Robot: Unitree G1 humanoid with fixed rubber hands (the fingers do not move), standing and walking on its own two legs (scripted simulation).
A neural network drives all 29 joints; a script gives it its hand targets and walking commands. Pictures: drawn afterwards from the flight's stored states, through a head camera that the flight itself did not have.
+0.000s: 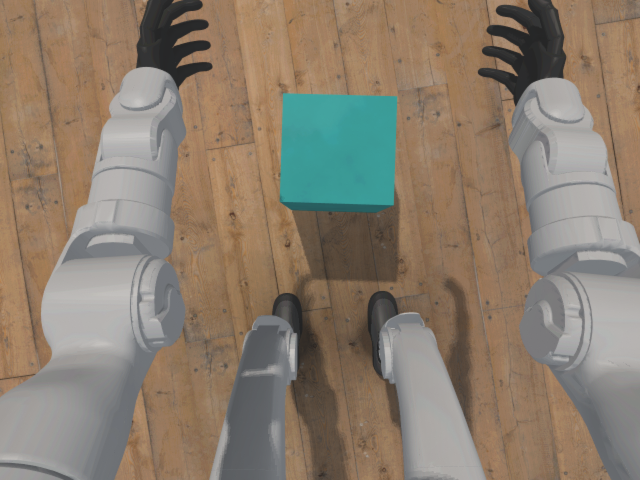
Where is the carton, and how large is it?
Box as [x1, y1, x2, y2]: [280, 93, 396, 212]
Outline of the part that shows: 283,93 280,201 291,209 376,212 392,205 394,181 396,96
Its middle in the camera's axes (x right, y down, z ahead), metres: +0.04 -0.16 +0.83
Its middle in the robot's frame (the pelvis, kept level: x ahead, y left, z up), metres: +0.52 -0.01 -0.53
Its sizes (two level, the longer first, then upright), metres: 0.210 0.200 0.250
